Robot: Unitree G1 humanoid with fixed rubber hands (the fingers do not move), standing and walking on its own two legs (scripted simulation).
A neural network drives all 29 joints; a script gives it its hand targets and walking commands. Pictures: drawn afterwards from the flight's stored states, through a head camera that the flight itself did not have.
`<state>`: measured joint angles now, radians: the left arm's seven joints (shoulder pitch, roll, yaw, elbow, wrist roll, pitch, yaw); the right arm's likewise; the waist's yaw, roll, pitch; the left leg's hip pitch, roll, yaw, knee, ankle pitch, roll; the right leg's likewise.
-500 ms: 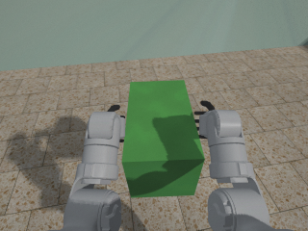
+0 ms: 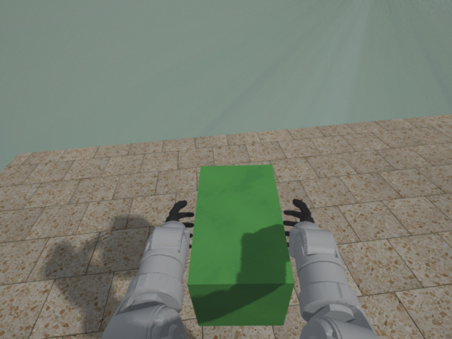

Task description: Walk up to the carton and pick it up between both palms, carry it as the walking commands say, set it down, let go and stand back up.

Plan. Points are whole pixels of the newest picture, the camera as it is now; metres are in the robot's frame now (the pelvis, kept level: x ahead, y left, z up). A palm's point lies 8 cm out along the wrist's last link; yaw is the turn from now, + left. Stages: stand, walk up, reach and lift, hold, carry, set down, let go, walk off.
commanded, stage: hold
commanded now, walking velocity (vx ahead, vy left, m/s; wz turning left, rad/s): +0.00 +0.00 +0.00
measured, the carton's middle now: (238, 238) +0.37 -0.03 -0.01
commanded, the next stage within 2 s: set down in 0.38 s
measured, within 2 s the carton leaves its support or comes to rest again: neither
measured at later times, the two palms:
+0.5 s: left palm (162, 238) +0.33 +0.12 +0.05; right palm (294, 238) +0.31 -0.13 +0.06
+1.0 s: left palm (163, 256) +0.37 +0.14 -0.04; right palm (279, 260) +0.33 -0.11 -0.04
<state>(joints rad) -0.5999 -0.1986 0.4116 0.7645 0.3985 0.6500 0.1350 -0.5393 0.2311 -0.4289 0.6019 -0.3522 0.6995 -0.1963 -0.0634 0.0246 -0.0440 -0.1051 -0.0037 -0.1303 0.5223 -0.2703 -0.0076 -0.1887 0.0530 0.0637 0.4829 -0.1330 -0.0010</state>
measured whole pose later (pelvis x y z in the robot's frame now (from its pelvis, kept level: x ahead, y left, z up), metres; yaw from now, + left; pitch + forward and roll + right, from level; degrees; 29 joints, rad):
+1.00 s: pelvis +0.05 +0.06 +0.00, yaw +1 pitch +8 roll -1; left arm -0.37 -0.19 0.20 0.65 0.29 0.34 0.16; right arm -0.30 0.16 -0.30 0.51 -0.26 0.38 -0.04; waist -0.13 0.02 -0.03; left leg -0.42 -0.09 -0.11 0.60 -0.30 0.04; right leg -0.48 0.01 0.13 0.54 -0.18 0.05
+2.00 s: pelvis -0.01 +0.04 -0.14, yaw +3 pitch +31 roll +0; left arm -0.78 -0.14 0.34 0.78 0.25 0.19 0.21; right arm -0.68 0.18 -0.47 0.58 -0.27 0.23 -0.17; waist -0.09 0.05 -0.10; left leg -1.39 -0.16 -0.11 1.35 -0.50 -0.02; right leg -1.45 0.08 0.15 1.29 -0.39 0.09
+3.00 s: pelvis -0.04 +0.03 -0.27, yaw +4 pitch +41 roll +1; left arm -1.18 0.02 0.32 0.95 0.20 0.21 0.22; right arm -1.04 0.10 -0.55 0.66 -0.25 0.27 -0.18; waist -0.11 0.05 -0.01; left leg -1.93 -0.21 -0.10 1.78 -0.58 -0.07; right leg -1.99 0.13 0.15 1.72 -0.45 0.11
